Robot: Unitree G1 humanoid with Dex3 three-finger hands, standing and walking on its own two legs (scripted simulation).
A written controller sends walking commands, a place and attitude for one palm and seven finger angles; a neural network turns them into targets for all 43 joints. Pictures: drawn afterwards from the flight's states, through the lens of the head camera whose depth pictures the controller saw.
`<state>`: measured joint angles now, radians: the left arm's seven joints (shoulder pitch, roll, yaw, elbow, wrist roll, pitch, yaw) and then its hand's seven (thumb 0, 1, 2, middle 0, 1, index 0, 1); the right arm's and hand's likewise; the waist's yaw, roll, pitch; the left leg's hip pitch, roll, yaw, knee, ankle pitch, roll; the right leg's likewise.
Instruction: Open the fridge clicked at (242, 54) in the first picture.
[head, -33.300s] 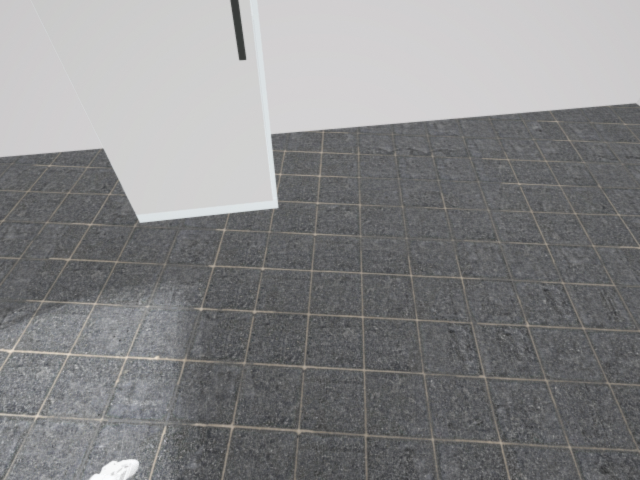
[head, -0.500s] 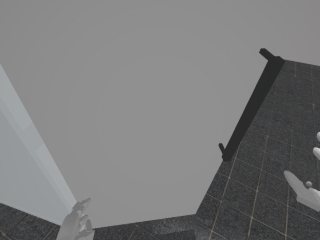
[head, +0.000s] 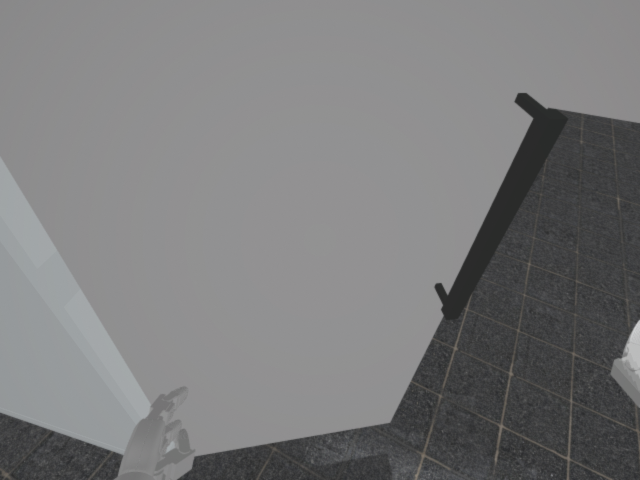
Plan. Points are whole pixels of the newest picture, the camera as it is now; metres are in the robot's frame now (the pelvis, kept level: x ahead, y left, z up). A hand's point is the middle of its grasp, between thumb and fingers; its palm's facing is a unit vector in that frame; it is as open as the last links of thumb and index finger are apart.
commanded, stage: draw the hand back to the body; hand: right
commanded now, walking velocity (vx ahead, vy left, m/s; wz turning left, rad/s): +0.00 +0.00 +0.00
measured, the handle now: (481, 227) +0.40 -0.22 +0.14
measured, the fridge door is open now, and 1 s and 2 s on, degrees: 65 65 65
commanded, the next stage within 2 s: step back with the hand held close in 0.04 s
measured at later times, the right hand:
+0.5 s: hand (613, 381) +0.18 -0.27 +0.15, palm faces +0.31 +0.80 -0.51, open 7.4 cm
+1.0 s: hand out of the picture +0.10 -0.30 +0.16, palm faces +0.43 +0.76 -0.48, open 7.4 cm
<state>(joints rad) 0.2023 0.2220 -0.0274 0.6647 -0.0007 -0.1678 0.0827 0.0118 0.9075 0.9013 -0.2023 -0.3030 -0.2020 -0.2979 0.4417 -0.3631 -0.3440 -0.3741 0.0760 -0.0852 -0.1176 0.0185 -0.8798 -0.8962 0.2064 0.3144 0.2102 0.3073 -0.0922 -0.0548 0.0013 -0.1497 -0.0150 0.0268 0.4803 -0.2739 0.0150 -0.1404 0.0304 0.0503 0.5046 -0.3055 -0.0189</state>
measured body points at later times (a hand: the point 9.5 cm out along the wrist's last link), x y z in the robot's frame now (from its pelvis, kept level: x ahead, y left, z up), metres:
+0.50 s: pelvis -0.03 -0.02 +0.00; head +0.00 -0.02 +0.45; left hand +0.15 +0.22 -0.08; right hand +0.15 -0.31 +0.18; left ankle -0.01 +0.11 -0.74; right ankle -0.02 -0.11 -0.74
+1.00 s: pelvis -0.10 -0.03 -0.01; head -0.06 -0.07 +0.44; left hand +0.08 +0.20 -0.08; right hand +0.07 -0.34 +0.18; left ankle -0.07 +0.10 -0.70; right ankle -0.07 -0.14 -0.74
